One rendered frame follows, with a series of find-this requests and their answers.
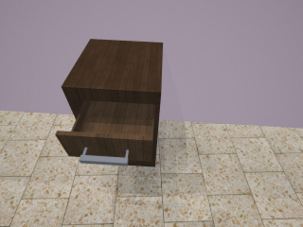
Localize drawer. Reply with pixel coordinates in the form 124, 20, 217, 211
55, 100, 155, 162

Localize cabinet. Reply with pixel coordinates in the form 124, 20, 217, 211
62, 39, 163, 167

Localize handle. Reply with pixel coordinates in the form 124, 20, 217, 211
79, 147, 129, 166

